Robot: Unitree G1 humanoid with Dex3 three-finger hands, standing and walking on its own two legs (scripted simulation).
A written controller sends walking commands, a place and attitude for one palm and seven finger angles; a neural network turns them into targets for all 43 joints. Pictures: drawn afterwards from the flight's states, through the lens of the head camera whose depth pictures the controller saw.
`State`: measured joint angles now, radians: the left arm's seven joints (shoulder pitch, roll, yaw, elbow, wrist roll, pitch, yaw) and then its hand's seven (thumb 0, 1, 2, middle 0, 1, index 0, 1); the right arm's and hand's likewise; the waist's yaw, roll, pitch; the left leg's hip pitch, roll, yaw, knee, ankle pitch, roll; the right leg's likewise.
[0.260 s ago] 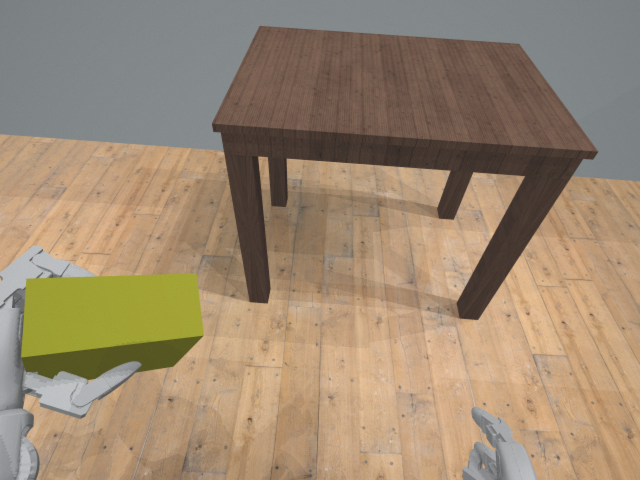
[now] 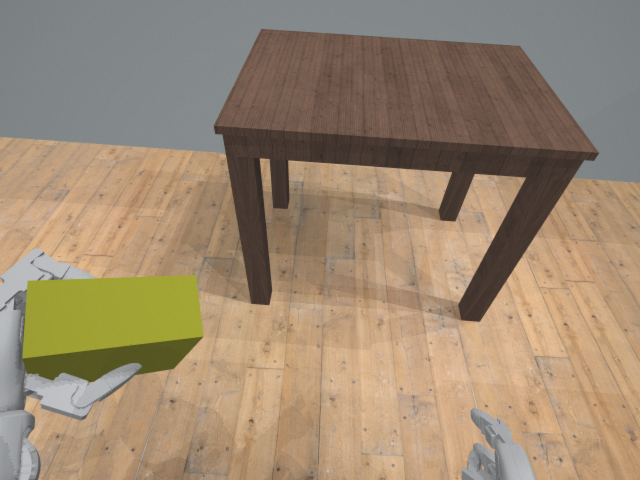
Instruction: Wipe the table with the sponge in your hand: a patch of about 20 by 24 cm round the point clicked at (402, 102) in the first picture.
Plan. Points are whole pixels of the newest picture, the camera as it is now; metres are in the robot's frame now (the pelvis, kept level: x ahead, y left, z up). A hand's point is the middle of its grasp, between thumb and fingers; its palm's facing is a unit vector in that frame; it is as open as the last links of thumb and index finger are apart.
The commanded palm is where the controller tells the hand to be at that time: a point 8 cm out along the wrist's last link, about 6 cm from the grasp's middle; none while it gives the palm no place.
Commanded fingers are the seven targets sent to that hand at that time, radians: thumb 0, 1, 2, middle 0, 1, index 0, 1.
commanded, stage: look at it before walking up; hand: left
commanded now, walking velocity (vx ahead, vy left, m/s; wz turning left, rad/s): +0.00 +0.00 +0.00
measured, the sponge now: (139, 330) +0.23 +0.20 +0.13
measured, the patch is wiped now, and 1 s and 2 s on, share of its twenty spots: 0.00 0.00 0.00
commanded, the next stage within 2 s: walk to a spot facing it in 0.14 s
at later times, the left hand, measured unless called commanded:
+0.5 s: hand (108, 315) +0.23 +0.22 +0.16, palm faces +0.40 -0.83 -0.38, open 10.5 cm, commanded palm +0.19 +0.25 +0.18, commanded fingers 0.00 0.10 1.30 -1.20 -1.60 -1.20 -1.60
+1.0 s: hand (228, 221) +0.35 +0.14 +0.17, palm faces +0.22 -0.87 -0.43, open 10.4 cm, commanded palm +0.31 +0.19 +0.18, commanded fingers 0.00 0.10 1.30 -1.20 -1.60 -1.20 -1.60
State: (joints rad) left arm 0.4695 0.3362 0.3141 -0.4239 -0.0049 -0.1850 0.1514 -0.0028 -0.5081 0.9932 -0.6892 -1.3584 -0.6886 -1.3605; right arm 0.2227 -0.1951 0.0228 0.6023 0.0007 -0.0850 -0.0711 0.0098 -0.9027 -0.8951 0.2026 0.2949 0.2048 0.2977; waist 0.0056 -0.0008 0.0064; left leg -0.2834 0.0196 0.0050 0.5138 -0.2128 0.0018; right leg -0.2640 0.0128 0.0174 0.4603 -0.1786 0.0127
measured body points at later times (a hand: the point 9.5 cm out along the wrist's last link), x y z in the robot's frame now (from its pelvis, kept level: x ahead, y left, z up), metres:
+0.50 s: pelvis +0.00 -0.01 -0.01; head -0.01 -0.01 +0.44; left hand +0.20 +0.27 +0.18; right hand +0.16 -0.24 -0.09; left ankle +0.04 +0.12 -0.74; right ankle +0.02 -0.11 -0.72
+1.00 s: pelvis +0.10 -0.05 -0.01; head +0.10 -0.06 +0.44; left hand +0.33 +0.18 +0.19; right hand +0.17 -0.34 -0.09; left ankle +0.18 +0.06 -0.74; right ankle +0.03 -0.11 -0.74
